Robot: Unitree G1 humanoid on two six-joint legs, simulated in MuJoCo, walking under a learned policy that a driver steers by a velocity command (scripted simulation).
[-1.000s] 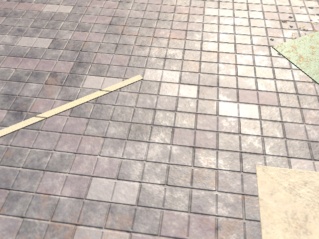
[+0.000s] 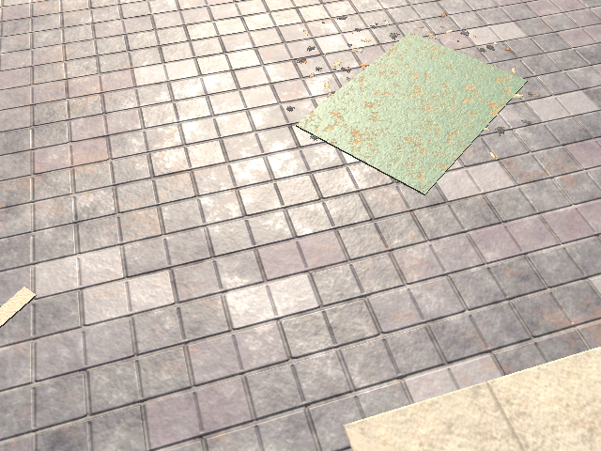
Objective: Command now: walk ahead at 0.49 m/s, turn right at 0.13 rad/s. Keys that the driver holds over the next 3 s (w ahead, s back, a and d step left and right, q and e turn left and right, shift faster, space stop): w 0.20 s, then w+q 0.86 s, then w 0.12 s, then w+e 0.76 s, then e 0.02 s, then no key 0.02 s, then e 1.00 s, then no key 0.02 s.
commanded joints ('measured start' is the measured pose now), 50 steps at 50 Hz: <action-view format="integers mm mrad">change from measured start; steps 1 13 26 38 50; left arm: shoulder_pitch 34 -368 -124 3 -133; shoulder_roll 55 50 77 182 157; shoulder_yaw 18 -2 28 64 37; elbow -64 -214 -118 -31 -183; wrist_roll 6 1 30 17 -22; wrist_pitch -6 -23 -45 -11 -70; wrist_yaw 4 -22 -24 13 -4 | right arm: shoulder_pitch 13 236 162 -168 147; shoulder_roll -66 -147 -66 -26 -180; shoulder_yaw -6 -13 -20 -9 -76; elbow -32 57 -25 -198 -205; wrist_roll -4 29 36 18 20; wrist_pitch -11 29 67 77 52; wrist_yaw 5 -21 -31 26 11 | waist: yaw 25 -82 -5 69 -79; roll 86 89 -75 1 75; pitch -41 44 -49 70 -189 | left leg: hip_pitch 125 223 -320 -450 489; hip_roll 278 274 204 188 340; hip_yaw -320 -184 -140 -51 -585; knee -269 -234 777 320 -91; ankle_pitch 28 128 -122 143 -13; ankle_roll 190 139 -28 -21 292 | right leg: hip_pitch -170 -167 289 446 -410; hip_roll -121 -66 -262 -298 -77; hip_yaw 17 -64 66 -225 1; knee -36 -654 -1045 -1065 134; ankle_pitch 67 389 275 422 -72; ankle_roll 6 48 -106 -96 51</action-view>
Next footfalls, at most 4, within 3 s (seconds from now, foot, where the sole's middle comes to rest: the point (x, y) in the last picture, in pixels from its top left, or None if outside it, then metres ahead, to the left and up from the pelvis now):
0.36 right None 0.38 -0.16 -0.77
0.92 left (246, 392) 0.61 0.15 -0.77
1.46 right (266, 261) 0.98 0.12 -0.77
1.94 left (175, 209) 1.16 0.39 -0.77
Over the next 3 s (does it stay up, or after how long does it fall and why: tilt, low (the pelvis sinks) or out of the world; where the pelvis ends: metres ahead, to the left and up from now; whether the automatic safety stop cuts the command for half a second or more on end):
stays up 1.22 0.28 0.00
